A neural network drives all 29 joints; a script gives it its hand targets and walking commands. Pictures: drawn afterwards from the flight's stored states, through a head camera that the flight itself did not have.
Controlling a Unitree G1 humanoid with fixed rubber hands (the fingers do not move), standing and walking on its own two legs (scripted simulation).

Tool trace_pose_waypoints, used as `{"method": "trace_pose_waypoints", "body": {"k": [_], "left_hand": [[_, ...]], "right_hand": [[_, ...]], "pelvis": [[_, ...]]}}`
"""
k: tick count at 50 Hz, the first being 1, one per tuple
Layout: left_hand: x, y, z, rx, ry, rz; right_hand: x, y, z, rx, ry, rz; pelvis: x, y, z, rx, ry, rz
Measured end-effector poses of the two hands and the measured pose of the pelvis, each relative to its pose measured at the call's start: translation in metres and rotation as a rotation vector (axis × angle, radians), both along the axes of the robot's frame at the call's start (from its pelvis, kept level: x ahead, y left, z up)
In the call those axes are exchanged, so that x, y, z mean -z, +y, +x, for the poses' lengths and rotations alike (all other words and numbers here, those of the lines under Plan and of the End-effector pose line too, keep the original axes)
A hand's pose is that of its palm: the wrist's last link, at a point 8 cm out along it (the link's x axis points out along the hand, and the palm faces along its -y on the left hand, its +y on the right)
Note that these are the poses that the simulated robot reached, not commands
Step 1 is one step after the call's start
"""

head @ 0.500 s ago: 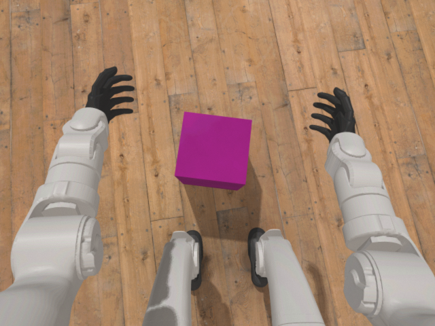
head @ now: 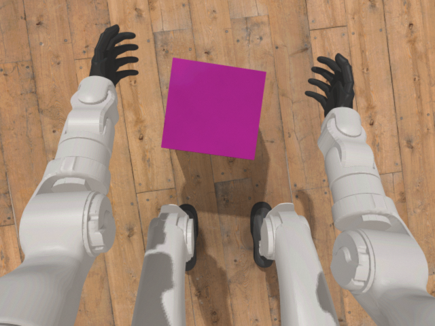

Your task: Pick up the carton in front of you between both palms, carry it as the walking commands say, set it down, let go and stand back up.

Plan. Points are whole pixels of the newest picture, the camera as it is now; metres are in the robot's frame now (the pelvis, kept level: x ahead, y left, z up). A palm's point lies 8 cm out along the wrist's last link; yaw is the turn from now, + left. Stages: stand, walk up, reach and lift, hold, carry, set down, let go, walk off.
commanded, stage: reach and lift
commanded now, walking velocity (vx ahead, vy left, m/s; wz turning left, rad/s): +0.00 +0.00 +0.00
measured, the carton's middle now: (212, 117) +0.48 +0.04 -0.43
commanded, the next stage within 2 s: none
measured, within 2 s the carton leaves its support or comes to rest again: leaves its support in 1.38 s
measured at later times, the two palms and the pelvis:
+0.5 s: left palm (140, 103) +0.49 +0.21 -0.34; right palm (295, 119) +0.47 -0.16 -0.34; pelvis -0.05 -0.01 -0.17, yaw -1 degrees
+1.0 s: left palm (147, 104) +0.49 +0.20 -0.35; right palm (288, 115) +0.47 -0.14 -0.34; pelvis -0.04 -0.01 -0.18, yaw -1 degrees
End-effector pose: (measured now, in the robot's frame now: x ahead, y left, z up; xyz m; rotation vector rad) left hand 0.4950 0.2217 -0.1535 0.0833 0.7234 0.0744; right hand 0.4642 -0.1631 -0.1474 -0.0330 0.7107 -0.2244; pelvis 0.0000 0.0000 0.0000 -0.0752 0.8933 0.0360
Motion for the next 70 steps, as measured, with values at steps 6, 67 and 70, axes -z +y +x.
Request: {"method": "trace_pose_waypoints", "body": {"k": [6,67,70], "left_hand": [[0.065,0.004,-0.008,-0.016,-0.019,0.011],[0.197,-0.039,0.001,0.033,0.036,-0.010],[0.195,-0.040,-0.002,0.025,0.027,-0.011]], "right_hand": [[0.067,-0.002,-0.004,-0.018,-0.005,0.006],[0.193,0.043,0.023,-0.034,0.046,0.047],[0.187,0.044,0.026,-0.029,0.036,0.046]], "pelvis": [[0.056,-0.007,-0.013,0.008,-0.022,0.003],[0.185,-0.013,-0.046,0.022,-0.236,0.007],[0.188,-0.012,-0.045,0.023,-0.237,0.011]]}}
